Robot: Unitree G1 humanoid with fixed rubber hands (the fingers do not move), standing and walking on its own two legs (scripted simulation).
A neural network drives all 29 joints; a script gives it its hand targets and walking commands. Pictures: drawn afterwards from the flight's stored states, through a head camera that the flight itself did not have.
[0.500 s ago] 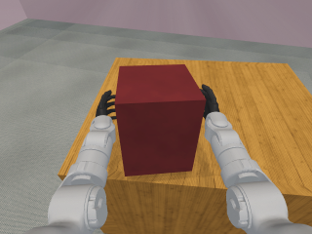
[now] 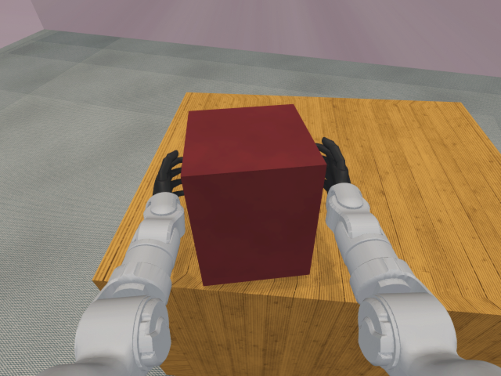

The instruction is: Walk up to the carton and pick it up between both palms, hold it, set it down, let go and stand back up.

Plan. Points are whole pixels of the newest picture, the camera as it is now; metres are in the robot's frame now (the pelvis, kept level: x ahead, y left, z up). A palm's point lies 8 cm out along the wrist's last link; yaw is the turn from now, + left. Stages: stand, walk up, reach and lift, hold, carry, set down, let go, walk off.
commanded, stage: set down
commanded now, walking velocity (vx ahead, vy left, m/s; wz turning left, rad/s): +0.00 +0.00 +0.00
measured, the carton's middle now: (249, 193) +0.43 -0.01 +0.06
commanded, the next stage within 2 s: none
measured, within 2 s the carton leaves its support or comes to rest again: rests again in 0.88 s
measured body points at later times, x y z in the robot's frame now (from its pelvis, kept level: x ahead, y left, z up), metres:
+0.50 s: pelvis +0.00 +0.00 +0.00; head -0.01 -0.01 +0.45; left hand +0.41 +0.14 +0.09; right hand +0.40 -0.15 +0.11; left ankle -0.03 +0.13 -0.74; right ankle +0.06 -0.09 -0.74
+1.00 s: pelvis +0.00 +0.00 +0.00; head +0.01 +0.00 +0.45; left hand +0.41 +0.15 +0.07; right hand +0.40 -0.16 +0.07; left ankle -0.03 +0.13 -0.74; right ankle +0.06 -0.09 -0.74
